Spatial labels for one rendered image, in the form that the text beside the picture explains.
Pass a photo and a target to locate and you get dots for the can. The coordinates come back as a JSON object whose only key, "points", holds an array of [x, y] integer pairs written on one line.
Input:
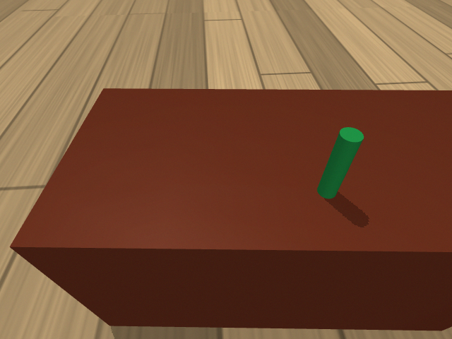
{"points": [[346, 146]]}

